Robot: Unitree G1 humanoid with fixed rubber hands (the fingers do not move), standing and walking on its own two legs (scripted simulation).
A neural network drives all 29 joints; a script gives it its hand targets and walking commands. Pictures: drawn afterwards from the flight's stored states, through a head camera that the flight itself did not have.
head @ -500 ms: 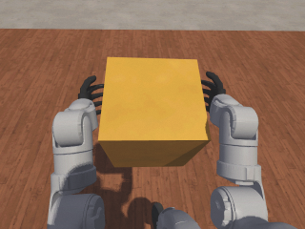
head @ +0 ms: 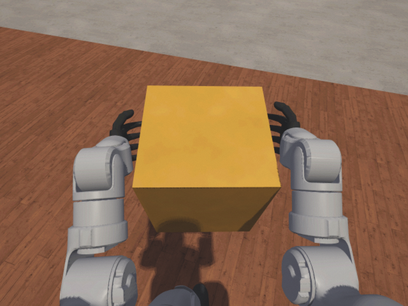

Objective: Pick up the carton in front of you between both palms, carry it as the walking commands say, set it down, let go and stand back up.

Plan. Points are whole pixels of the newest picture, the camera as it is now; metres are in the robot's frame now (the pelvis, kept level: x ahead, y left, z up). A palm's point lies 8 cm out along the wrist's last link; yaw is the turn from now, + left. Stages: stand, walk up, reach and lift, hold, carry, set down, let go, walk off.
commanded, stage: carry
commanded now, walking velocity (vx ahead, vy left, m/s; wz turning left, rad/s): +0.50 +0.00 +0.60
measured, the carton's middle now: (204, 166) +0.37 +0.01 +0.04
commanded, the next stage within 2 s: none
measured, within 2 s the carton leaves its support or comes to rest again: neither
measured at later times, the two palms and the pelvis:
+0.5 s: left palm (166, 62) +0.70 +0.12 +0.06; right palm (276, 60) +0.69 -0.18 +0.07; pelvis +0.33 -0.02 -0.06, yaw -1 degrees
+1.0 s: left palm (201, 16) +1.04 +0.03 +0.03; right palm (283, 28) +0.94 -0.25 +0.03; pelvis +0.64 -0.01 -0.10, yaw -21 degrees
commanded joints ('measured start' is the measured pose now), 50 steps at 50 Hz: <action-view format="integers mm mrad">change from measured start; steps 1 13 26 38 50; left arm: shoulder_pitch -701 -715 -611 -805 -686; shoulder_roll -1023 -1087 -938 -1135 -1093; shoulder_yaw -673 -652 -643 -672 -648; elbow -42 -88 -41 -57 112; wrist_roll -430 -382 -363 -497 -449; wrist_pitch -9 -44 -3 -24 -9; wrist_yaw -279 -222 -225 -264 -277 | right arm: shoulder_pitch -541 -669 -566 -624 -521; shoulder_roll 1018 1180 982 1076 970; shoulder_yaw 644 688 677 621 553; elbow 40 -18 9 20 123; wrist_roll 368 509 435 385 326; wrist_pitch -2 -55 -18 -33 -24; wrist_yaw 208 246 246 198 207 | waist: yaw -144 -88 2 30 -80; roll -148 25 -195 -112 144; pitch -453 -486 -505 -484 -618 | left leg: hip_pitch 463 598 22 -181 911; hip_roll -8 259 36 97 494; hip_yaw -13 -333 -19 -177 -584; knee -182 -25 843 443 117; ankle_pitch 142 386 -632 -352 730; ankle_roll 41 66 -126 -155 -10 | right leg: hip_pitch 45 -666 286 52 -617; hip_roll -160 -55 -158 -98 129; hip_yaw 45 301 498 625 350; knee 448 436 -4 -97 624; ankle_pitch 1034 188 1395 939 -225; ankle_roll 57 18 -188 -231 -20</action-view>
